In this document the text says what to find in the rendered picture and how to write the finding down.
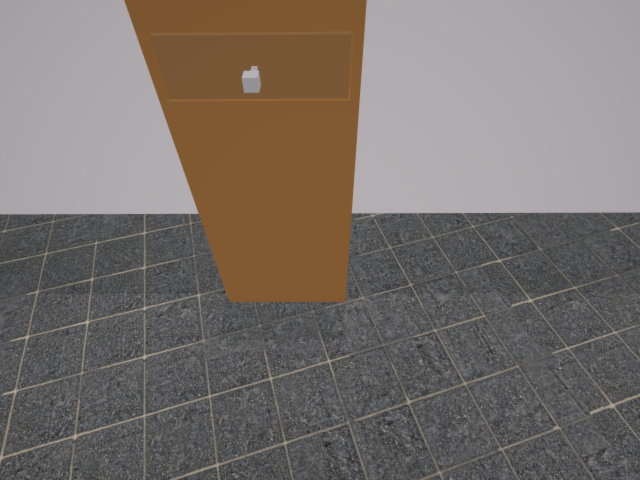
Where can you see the cabinet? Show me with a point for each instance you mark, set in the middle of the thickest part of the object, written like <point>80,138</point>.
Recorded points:
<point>272,179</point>

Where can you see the drawer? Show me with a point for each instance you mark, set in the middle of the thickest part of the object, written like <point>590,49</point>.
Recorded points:
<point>292,65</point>

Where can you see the handle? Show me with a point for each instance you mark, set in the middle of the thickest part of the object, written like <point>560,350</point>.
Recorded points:
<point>251,80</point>

